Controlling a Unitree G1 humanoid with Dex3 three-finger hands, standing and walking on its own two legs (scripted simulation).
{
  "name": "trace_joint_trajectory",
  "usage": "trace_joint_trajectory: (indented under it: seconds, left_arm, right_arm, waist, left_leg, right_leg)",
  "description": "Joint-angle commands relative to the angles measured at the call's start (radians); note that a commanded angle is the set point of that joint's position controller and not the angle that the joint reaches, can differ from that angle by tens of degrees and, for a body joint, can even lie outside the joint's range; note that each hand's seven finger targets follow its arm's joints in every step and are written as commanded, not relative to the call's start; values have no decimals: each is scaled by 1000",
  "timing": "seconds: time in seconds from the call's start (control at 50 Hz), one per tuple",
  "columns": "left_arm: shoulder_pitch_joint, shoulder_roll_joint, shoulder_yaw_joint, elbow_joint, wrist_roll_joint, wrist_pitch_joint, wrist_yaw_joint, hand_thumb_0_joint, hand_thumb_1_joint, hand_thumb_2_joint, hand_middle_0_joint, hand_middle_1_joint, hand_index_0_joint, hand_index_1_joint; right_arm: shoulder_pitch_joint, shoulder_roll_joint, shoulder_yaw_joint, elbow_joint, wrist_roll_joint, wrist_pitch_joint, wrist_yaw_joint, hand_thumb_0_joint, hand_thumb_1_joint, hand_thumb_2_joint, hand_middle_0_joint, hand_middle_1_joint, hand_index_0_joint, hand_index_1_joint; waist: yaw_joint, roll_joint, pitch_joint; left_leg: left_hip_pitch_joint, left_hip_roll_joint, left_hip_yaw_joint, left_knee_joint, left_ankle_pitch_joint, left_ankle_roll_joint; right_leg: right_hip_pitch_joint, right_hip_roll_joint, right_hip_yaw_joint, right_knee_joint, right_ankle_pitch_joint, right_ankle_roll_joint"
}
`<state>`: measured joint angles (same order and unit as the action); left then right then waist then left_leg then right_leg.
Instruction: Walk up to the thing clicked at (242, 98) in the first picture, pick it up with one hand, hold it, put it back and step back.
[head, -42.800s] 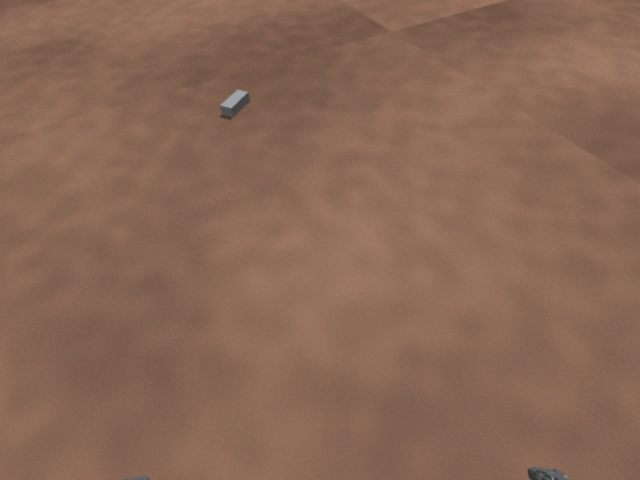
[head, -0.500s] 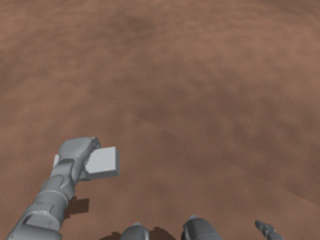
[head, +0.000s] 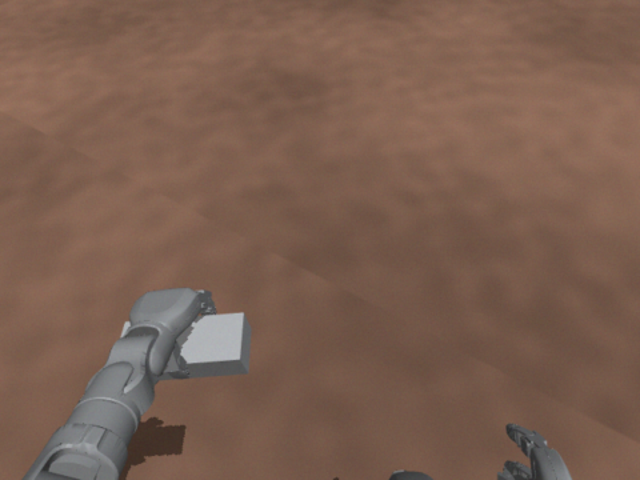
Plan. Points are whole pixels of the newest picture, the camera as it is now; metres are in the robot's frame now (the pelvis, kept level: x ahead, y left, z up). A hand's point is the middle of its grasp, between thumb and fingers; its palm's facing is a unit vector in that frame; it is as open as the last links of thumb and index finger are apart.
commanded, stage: hold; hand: left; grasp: from above
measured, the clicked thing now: (186, 347) +0.32 +0.23 -0.10
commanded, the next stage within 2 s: crouch in 1.52 s
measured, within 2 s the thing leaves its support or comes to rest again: neither
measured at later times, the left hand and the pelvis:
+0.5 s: hand (176, 343) +0.30 +0.21 -0.02, palm faces -0.46 -0.02 -0.89, open 10.2 cm; pelvis +0.00 +0.00 +0.01, yaw +0 degrees
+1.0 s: hand (178, 341) +0.29 +0.20 +0.00, palm faces -0.44 -0.02 -0.90, open 10.2 cm; pelvis -0.01 -0.01 +0.02, yaw +0 degrees
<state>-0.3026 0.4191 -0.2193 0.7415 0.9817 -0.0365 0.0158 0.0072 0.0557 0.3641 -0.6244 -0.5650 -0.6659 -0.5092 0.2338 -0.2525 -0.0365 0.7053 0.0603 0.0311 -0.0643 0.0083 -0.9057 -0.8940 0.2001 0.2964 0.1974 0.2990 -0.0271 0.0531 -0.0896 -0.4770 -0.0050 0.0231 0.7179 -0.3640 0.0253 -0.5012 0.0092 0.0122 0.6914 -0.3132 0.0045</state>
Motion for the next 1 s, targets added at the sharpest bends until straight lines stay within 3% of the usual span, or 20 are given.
trace_joint_trajectory:
  seconds: [0.0,0.08,0.12,0.16,0.22,0.28,0.46,0.54,0.56,0.64,0.7,0.76,0.78,0.8,0.98]
  left_arm:
    - [-306,218,96,-205,5,-5,19,0,720,634,-961,-733,-1032,-661]
    - [-326,224,104,-263,-2,-10,20,0,709,670,-967,-729,-1028,-668]
    - [-310,211,97,-246,3,-7,20,0,706,670,-964,-722,-1023,-663]
    - [-311,229,112,-248,1,-3,23,0,706,655,-958,-727,-1021,-663]
    - [-290,197,84,-237,2,5,14,0,691,665,-968,-703,-1020,-651]
    - [-278,221,99,-247,-6,5,1,0,675,693,-973,-695,-1013,-654]
    - [-283,218,98,-273,-10,-6,-15,0,622,648,-928,-685,-973,-639]
    - [-276,233,119,-274,-11,-10,-12,0,645,660,-952,-688,-995,-644]
    - [-288,207,91,-289,-10,-10,-13,0,637,678,-955,-691,-993,-653]
    - [-279,213,97,-281,-9,-10,-14,0,649,635,-936,-695,-990,-641]
    - [-273,224,109,-287,-10,-4,-19,0,633,615,-912,-704,-974,-642]
    - [-276,210,94,-305,-16,-3,-25,0,634,651,-939,-694,-984,-648]
    - [-276,222,103,-309,-15,-4,-28,0,647,634,-939,-693,-991,-641]
    - [-279,208,89,-299,-12,-3,-31,0,649,643,-945,-695,-994,-646]
    - [-270,219,102,-275,-18,-3,-42,0,680,627,-951,-707,-1010,-648]
  right_arm:
    - [-30,-142,-45,-121,-4,-29,-9,0,-901,-900,200,300,200,300]
    - [-43,-142,-44,-129,-3,-26,-11,0,-901,-900,200,300,200,300]
    - [-39,-142,-43,-128,-2,-24,-12,0,-900,-899,200,300,200,300]
    - [-49,-142,-43,-128,-2,-22,-12,0,-901,-900,200,300,200,300]
    - [-60,-139,-40,-129,0,-23,-12,0,-902,-901,200,300,200,300]
    - [-66,-140,-40,-133,0,-20,-12,0,-904,-901,200,300,200,300]
    - [-87,-132,-31,-143,2,-16,-17,0,-903,-901,200,300,200,300]
    - [-101,-130,-28,-140,2,-11,-20,0,-905,-903,200,300,200,300]
    - [-97,-132,-30,-143,1,-12,-20,0,-906,-903,200,300,200,300]
    - [-119,-129,-25,-146,3,-10,-21,0,-904,-902,200,300,200,300]
    - [-123,-127,-26,-143,4,-10,-21,0,-903,-901,200,300,200,300]
    - [-128,-129,-26,-149,5,-10,-22,0,-906,-903,200,300,200,300]
    - [-138,-128,-24,-151,7,-10,-23,0,-905,-903,200,300,200,300]
    - [-134,-127,-24,-150,5,-9,-23,0,-905,-903,200,300,200,300]
    - [-146,-124,-17,-153,9,-4,-26,0,-904,-903,200,300,200,300]
  waist:
    - [6,-13,-231]
    - [10,-7,-259]
    - [2,-23,-234]
    - [16,-16,-225]
    - [7,-38,-206]
    - [24,-23,-214]
    - [25,-49,-191]
    - [34,-38,-193]
    - [18,-38,-189]
    - [32,-38,-152]
    - [36,-45,-169]
    - [27,-49,-171]
    - [40,-41,-165]
    - [26,-54,-159]
    - [33,-58,-127]
  left_leg:
    - [143,-9,-26,-120,295,-12]
    - [190,-9,-25,-134,332,-13]
    - [184,-9,-23,-139,323,-12]
    - [188,-10,-24,-155,302,-13]
    - [190,-11,-24,-163,296,-9]
    - [203,-8,-23,-177,317,-11]
    - [228,-13,-16,-212,281,-3]
    - [248,-15,-10,-223,291,-3]
    - [257,-14,-7,-227,293,-3]
    - [246,-14,-9,-249,239,-4]
    - [260,-14,-9,-249,264,-3]
    - [276,-13,-7,-256,268,-2]
    - [274,-14,-6,-263,266,-3]
    - [272,-16,-5,-259,263,0]
    - [278,-15,-2,-283,251,1]
  right_leg:
    - [129,35,-1,-100,212,-29]
    - [159,34,1,-109,243,-28]
    - [156,35,2,-117,238,-27]
    - [167,33,4,-132,221,-27]
    - [170,32,4,-142,220,-24]
    - [196,32,2,-149,231,-24]
    - [223,26,8,-193,206,-21]
    - [237,24,11,-206,218,-18]
    - [231,25,12,-206,223,-21]
    - [226,24,13,-227,168,-20]
    - [244,23,12,-232,188,-17]
    - [249,22,14,-238,196,-17]
    - [258,22,11,-243,190,-17]
    - [251,20,15,-246,195,-15]
    - [256,19,11,-266,181,-15]
